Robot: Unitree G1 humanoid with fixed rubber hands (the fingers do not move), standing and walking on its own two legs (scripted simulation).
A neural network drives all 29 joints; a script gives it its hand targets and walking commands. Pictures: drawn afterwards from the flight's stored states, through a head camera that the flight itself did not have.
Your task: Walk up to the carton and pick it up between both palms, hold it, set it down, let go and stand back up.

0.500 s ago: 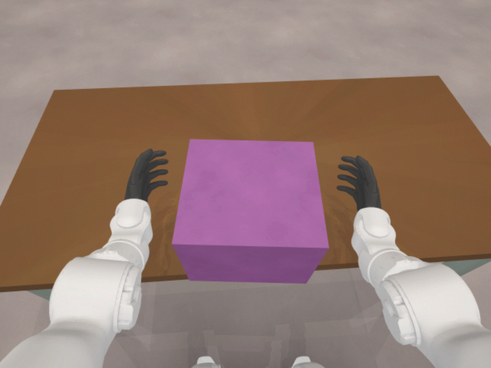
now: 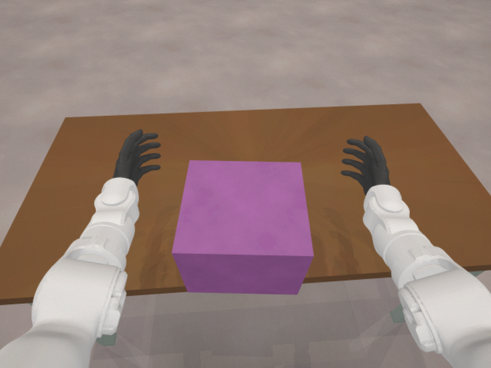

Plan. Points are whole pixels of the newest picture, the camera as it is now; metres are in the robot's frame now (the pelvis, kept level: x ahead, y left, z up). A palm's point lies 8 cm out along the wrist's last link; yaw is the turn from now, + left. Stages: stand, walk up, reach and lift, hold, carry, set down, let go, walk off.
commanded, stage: set down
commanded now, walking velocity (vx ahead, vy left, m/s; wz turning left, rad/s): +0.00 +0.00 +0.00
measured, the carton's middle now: (243, 227) +0.40 +0.01 -0.05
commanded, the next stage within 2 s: none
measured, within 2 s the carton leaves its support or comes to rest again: neither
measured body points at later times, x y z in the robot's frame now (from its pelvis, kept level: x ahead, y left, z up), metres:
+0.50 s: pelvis +0.02 +0.00 +0.03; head +0.03 +0.02 +0.48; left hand +0.42 +0.23 +0.09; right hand +0.39 -0.20 +0.08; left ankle +0.03 +0.12 -0.71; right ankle +0.02 -0.13 -0.71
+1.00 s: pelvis +0.02 +0.00 +0.03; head +0.01 +0.02 +0.48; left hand +0.33 +0.24 +0.04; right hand +0.31 -0.20 +0.03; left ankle +0.03 +0.12 -0.71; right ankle +0.02 -0.13 -0.71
